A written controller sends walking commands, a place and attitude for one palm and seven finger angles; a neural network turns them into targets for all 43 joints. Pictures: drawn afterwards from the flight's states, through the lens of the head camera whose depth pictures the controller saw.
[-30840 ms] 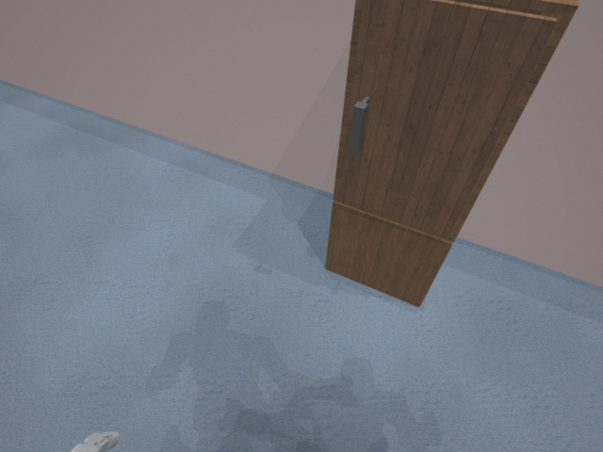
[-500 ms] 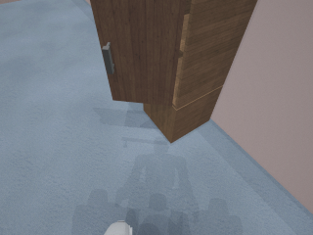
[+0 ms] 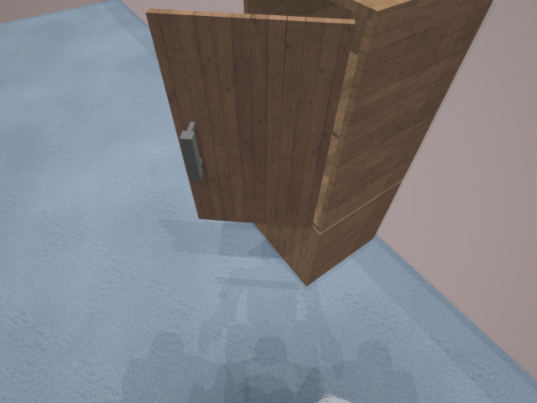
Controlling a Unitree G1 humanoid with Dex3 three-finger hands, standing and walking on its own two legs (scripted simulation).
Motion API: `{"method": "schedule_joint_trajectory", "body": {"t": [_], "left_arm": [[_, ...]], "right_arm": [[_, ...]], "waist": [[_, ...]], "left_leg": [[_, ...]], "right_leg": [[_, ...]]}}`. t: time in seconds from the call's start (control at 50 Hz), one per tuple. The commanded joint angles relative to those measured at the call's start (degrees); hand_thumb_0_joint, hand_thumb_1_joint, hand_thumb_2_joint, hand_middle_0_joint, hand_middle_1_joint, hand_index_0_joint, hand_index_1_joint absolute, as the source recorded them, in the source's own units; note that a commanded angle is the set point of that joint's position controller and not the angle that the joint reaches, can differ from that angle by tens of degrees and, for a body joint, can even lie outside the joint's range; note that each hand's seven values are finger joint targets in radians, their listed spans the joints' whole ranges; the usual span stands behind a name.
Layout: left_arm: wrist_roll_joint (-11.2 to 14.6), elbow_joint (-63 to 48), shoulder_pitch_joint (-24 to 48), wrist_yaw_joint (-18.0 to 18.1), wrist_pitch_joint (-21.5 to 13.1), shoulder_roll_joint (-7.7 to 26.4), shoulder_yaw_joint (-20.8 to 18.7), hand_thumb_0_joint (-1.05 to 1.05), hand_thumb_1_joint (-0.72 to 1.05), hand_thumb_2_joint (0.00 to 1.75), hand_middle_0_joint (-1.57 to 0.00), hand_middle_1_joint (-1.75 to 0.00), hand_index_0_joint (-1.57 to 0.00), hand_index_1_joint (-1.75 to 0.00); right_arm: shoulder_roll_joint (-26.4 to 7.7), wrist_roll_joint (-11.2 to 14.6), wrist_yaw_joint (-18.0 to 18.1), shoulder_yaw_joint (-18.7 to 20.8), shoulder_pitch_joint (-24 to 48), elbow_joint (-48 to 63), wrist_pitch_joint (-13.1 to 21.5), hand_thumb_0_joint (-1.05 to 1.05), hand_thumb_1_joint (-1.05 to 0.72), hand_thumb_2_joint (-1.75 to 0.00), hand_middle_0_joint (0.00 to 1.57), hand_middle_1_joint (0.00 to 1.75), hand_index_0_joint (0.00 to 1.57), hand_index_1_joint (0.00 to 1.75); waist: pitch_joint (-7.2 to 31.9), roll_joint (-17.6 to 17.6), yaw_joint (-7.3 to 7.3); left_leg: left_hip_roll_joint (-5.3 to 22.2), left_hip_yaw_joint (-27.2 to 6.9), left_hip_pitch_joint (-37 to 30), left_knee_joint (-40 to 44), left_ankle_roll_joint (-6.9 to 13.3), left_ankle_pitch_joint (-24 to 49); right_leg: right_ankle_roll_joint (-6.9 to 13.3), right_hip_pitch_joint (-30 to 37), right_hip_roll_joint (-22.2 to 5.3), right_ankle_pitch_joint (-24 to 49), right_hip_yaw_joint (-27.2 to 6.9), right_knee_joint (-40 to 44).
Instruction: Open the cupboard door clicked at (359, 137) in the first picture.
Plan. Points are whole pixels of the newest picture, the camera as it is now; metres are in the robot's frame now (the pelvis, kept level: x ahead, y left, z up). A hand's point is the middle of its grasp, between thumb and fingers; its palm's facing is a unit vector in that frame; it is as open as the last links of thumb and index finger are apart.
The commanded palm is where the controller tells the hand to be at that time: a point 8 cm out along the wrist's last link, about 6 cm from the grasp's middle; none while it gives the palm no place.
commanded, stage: come to a stop and stand still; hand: left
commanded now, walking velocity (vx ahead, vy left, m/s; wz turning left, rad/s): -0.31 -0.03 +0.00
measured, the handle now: (194, 150) +0.62 +0.21 -0.04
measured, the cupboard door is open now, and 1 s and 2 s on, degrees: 50 50 50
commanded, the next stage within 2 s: look again from close up in 1.12 s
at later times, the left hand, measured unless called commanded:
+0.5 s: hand out of the picture +0.08 +0.20 -0.18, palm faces +0.08 -0.98 -0.20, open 7.3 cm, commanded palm none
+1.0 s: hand out of the picture -0.01 +0.14 -0.18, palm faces +0.03 -0.99 -0.14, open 7.3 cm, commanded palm none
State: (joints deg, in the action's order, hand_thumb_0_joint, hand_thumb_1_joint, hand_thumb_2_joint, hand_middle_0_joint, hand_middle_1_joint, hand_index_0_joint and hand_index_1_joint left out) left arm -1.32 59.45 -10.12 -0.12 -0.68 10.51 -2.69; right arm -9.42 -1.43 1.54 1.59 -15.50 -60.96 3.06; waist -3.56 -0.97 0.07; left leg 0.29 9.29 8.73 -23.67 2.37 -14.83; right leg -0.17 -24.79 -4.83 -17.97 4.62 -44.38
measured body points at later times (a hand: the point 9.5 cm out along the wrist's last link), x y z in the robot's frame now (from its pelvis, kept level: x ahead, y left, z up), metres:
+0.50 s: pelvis +0.02 +0.01 +0.00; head +0.05 +0.03 +0.44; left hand +0.07 +0.25 -0.17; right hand +0.07 -0.22 -0.15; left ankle +0.02 +0.11 -0.74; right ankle -0.01 -0.12 -0.70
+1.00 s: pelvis +0.01 -0.01 +0.00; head +0.02 +0.00 +0.45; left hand -0.01 +0.20 -0.17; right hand -0.01 -0.24 -0.16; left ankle +0.02 +0.11 -0.74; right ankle -0.03 -0.12 -0.74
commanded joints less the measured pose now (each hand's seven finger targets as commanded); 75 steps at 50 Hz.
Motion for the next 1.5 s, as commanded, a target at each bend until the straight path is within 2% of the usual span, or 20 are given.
{"method": "schedule_joint_trajectory", "body": {"t": [0.0, 0.04, 0.06, 0.1, 0.16, 0.26, 0.3, 0.32, 0.34, 0.4, 0.5, 0.56, 0.6, 0.64, 0.76, 1.18, 1.2, 1.22, 1.3, 1.48], "left_arm": [[0.3, 0.0, -7.7, 0.7, -0.5, 1.8, 0.2, 0.00, 0.90, 0.90, -0.20, -0.30, -0.20, -0.30], [0.3, 0.7, -8.7, 1.6, -1.1, 8.2, -0.1, 0.00, 0.90, 0.90, -0.20, -0.30, -0.20, -0.30], [0.7, 0.4, -7.3, 1.7, -1.0, 9.7, -0.1, 0.00, 0.90, 0.90, -0.20, -0.30, -0.20, -0.30], [0.8, 0.2, -5.3, 2.6, -0.8, 9.5, -0.3, 0.00, 0.90, 0.90, -0.20, -0.30, -0.20, -0.30], [0.4, -0.6, -4.1, 3.3, 0.2, 10.1, -1.3, 0.00, 0.90, 0.90, -0.20, -0.30, -0.20, -0.30], [0.7, -2.4, 0.7, 3.1, 1.3, 9.4, -2.1, 0.00, 0.90, 0.90, -0.20, -0.30, -0.20, -0.30], [1.2, -4.2, -0.4, 2.5, 2.3, 4.7, -1.4, 0.00, 0.90, 0.90, -0.20, -0.30, -0.20, -0.30], [0.9, -4.9, 1.4, 2.7, 2.9, 3.7, -1.0, 0.00, 0.90, 0.90, -0.20, -0.30, -0.20, -0.30], [0.7, -5.1, 2.7, 2.7, 3.6, 3.5, -1.0, 0.00, 0.90, 0.90, -0.20, -0.30, -0.20, -0.30], [0.6, -3.4, -0.4, 2.1, 3.3, 3.0, -1.3, 0.00, 0.90, 0.90, -0.20, -0.30, -0.20, -0.30], [0.8, -2.5, -1.7, 1.8, 2.6, 2.4, -0.1, 0.00, 0.90, 0.90, -0.20, -0.30, -0.20, -0.30], [0.5, -0.3, -7.2, 2.2, 1.3, 4.0, 0.2, 0.00, 0.90, 0.90, -0.20, -0.30, -0.20, -0.30], [0.5, -0.6, -4.4, 2.2, 0.6, 7.9, 0.6, 0.00, 0.90, 0.90, -0.20, -0.30, -0.20, -0.30], [0.5, 0.2, -4.5, 2.1, 0.0, 6.8, 0.8, 0.00, 0.90, 0.90, -0.20, -0.30, -0.20, -0.30], [0.9, 2.0, -7.0, 2.3, 0.0, 4.5, 1.7, 0.00, 0.90, 0.90, -0.20, -0.30, -0.20, -0.30], [1.2, 4.8, -11.2, 2.6, -0.1, 1.4, 1.9, 0.00, 0.90, 0.90, -0.20, -0.30, -0.20, -0.30], [-0.3, 5.3, -14.3, 4.5, -1.9, 3.1, 2.5, 0.00, 0.90, 0.90, -0.20, -0.30, -0.20, -0.30], [0.2, 2.3, -11.7, 4.1, -2.4, 5.7, 1.9, 0.00, 0.90, 0.90, -0.20, -0.30, -0.20, -0.30], [0.4, 1.0, -10.2, 3.2, -2.1, 3.0, 2.1, 0.00, 0.90, 0.90, -0.20, -0.30, -0.20, -0.30], [0.4, -0.1, -10.4, 2.8, -0.8, 3.8, 2.0, 0.00, 0.90, 0.90, -0.20, -0.30, -0.20, -0.30]], "right_arm": [[-6.2, 0.3, 0.9, 0.7, -1.7, 0.3, -0.4, 0.00, -0.90, -0.90, 0.20, 0.30, 0.20, 0.30], [-4.2, 1.4, 0.4, 0.5, -4.6, -0.1, -1.3, 0.00, -0.90, -0.90, 0.20, 0.30, 0.20, 0.30], [-3.5, 1.6, 0.3, 0.6, -6.4, -1.0, -2.2, 0.00, -0.90, -0.90, 0.20, 0.30, 0.20, 0.30], [-3.4, 1.5, 0.5, 0.9, -6.3, -1.7, -3.8, 0.00, -0.90, -0.90, 0.20, 0.30, 0.20, 0.30], [-3.5, 1.7, 0.7, 1.3, -4.4, -1.4, -4.6, 0.00, -0.90, -0.90, 0.20, 0.30, 0.20, 0.30], [-2.6, 1.2, 0.3, 1.8, -7.1, -1.7, -5.2, 0.00, -0.90, -0.90, 0.20, 0.30, 0.20, 0.30], [-7.6, 0.3, 0.4, 2.5, -6.0, 0.4, -4.5, 0.00, -0.90, -0.90, 0.20, 0.30, 0.20, 0.30], [-8.8, 0.1, 0.5, 2.8, -4.5, 1.6, -4.5, 0.00, -0.90, -0.90, 0.20, 0.30, 0.20, 0.30], [-7.6, -0.2, 1.1, 2.3, -3.2, 2.1, -4.0, 0.00, -0.90, -0.90, 0.20, 0.30, 0.20, 0.30], [-7.4, -0.3, 1.7, 1.5, 0.7, 3.4, -3.4, 0.00, -0.90, -0.90, 0.20, 0.30, 0.20, 0.30], [-8.9, 0.2, 1.2, 2.2, -0.4, 2.4, -3.2, 0.00, -0.90, -0.90, 0.20, 0.30, 0.20, 0.30], [-7.7, 1.1, 0.7, 2.0, 0.8, 2.1, -3.1, 0.00, -0.90, -0.90, 0.20, 0.30, 0.20, 0.30], [-5.1, 1.5, -0.2, 1.5, 0.8, 2.6, -3.6, 0.00, -0.90, -0.90, 0.20, 0.30, 0.20, 0.30], [-4.8, 0.8, -0.3, 1.3, 0.9, 1.6, -3.8, 0.00, -0.90, -0.90, 0.20, 0.30, 0.20, 0.30], [-5.3, 0.9, 0.0, 0.6, 0.0, -1.7, -3.2, 0.00, -0.90, -0.90, 0.20, 0.30, 0.20, 0.30], [-2.5, 0.7, 0.9, -0.1, -5.3, -5.2, -2.7, 0.00, -0.90, -0.90, 0.20, 0.30, 0.20, 0.30], [-4.3, 1.1, -0.2, -0.6, 1.2, -0.4, -1.3, 0.00, -0.90, -0.90, 0.20, 0.30, 0.20, 0.30], [-1.0, 0.8, -0.5, -0.6, -2.5, 0.7, -1.8, 0.00, -0.90, -0.90, 0.20, 0.30, 0.20, 0.30], [-3.6, 0.4, -0.4, -0.6, -5.4, 1.7, -1.3, 0.00, -0.90, -0.90, 0.20, 0.30, 0.20, 0.30], [-5.7, 0.4, -0.1, -0.6, -2.5, 2.4, -1.3, 0.00, -0.90, -0.90, 0.20, 0.30, 0.20, 0.30]], "waist": [[3.6, 3.0, -3.21], [5.6, -6.1, -1.66], [5.4, -6.8, -0.48], [7.7, -15.9, -0.80], [7.9, -9.6, -1.57], [8.0, -5.8, 1.15], [6.6, 11.5, 0.06], [3.6, 15.7, 1.09], [1.3, 13.5, 0.94], [1.8, 11.2, -1.00], [6.0, 8.0, 0.49], [6.2, 2.3, -0.94], [3.0, -4.0, 1.69], [3.8, -9.3, 1.63], [0.1, -0.9, 0.74], [-1.3, 0.6, 0.01], [-2.9, 5.2, -1.80], [1.0, 4.7, 1.83], [3.6, 4.2, 1.13], [0.6, 0.7, -0.03]], "left_leg": [[11.2, -6.3, 4.0, -1.3, 1.9, 26.1], [4.3, -4.6, 10.4, -5.3, -3.4, 2.9], [2.3, -4.4, 8.3, -7.1, -4.4, -3.8], [2.3, -4.4, 8.0, -14.8, -4.9, -14.6], [1.6, -5.9, 12.5, -19.0, -5.2, -16.8], [1.9, -4.8, 3.8, -3.8, -5.1, 0.9], [15.5, -18.7, 1.7, 3.1, 1.7, 26.8], [19.5, -20.4, 7.3, 7.7, 6.4, 27.2], [19.5, -20.9, 10.5, 8.3, 8.3, 25.1], [15.9, -15.5, 4.4, 5.0, 7.6, 29.0], [15.2, -14.5, -1.7, 4.3, 6.8, 24.2], [9.8, -11.3, 1.1, -1.5, 1.8, 16.0], [3.2, -6.9, 1.5, -2.1, -2.6, -0.5], [3.1, -6.5, -1.3, -2.2, -2.6, 4.9], [5.9, -8.4, -1.6, 1.7, -1.9, 8.2], [6.0, -8.8, 0.1, 2.8, -1.8, 8.8], [6.4, -6.9, 4.5, -9.7, -2.9, 14.5], [4.6, -7.8, 4.2, -7.7, -2.4, 1.5], [6.5, -9.8, 3.8, -4.6, -0.5, 11.1], [6.6, -9.9, 4.0, -1.4, 0.4, 10.2]], "right_leg": [[-0.3, 16.4, 0.6, 14.7, -0.6, 17.4], [5.1, 23.9, -11.1, 45.6, -12.1, 18.1], [8.5, 21.0, -14.7, 52.1, -11.9, 17.8], [11.1, 21.5, -15.1, 61.1, -11.9, 18.7], [12.3, 25.4, -15.7, 66.5, -11.3, 17.0], [7.6, 16.8, -11.1, 42.7, -6.6, 14.4], [0.5, 6.9, -1.1, 9.7, 0.3, 7.3], [0.1, 6.6, 2.9, -10.6, 0.1, -2.1], [0.5, 5.4, 2.7, -14.4, -4.2, -9.0], [0.2, 1.7, 2.6, -11.1, -6.2, -12.4], [-0.4, 7.7, 2.6, -8.5, -2.6, 5.1], [0.6, 16.2, 0.9, 9.1, -6.2, 23.8], [4.3, 9.5, -8.2, 8.8, -13.8, 27.1], [4.2, 9.7, -5.4, 15.5, -12.3, 25.4], [2.2, 9.8, -1.9, 8.6, -9.4, 25.9], [2.5, 13.5, -1.2, 8.8, -7.7, 26.6], [1.6, 10.5, -4.4, 30.5, -10.9, 25.6], [3.3, 12.1, -5.8, 24.3, -11.6, 24.1], [3.3, 11.7, -0.1, 9.8, -6.6, 18.3], [2.1, 10.1, 0.2, 7.4, -6.6, 17.9]]}}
